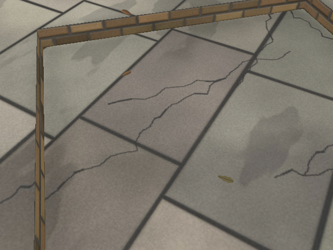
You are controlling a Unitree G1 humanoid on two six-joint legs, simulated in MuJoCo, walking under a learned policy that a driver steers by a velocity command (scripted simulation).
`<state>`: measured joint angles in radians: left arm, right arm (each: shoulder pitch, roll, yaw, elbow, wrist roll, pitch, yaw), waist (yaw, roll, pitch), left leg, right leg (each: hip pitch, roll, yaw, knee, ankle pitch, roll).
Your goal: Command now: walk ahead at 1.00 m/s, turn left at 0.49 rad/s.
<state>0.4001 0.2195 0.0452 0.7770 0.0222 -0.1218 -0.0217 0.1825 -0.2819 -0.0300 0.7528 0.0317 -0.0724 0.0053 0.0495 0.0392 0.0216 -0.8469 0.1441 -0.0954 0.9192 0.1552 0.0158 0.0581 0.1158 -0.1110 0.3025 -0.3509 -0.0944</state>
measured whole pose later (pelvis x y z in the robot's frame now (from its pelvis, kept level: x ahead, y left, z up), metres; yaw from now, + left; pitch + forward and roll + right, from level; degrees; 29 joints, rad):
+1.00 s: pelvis +0.85 +0.26 -0.02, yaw +55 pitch -1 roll -4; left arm 0.40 0.30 0.06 0.83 0.00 -0.08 0.03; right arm 0.03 -0.32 -0.05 0.56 0.02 -0.04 0.07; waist 0.10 0.04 0.09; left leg -0.71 0.03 0.07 0.74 0.05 0.07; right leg 0.17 0.02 -0.24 0.40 -0.48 0.04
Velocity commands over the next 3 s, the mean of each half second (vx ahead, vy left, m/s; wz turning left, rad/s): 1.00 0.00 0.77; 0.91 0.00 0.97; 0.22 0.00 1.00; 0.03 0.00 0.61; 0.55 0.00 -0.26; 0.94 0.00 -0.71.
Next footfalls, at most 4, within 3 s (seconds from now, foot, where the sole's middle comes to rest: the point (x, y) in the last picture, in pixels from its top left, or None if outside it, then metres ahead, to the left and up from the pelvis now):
0.16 left None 0.39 0.12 -0.77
0.60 right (171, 181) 0.83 0.06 -0.77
1.02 left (85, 156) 0.95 0.49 -0.77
1.44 right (91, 123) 1.17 0.50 -0.77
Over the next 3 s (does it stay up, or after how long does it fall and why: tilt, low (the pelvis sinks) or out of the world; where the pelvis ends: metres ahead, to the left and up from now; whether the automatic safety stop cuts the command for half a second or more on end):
stays up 1.01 0.87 0.13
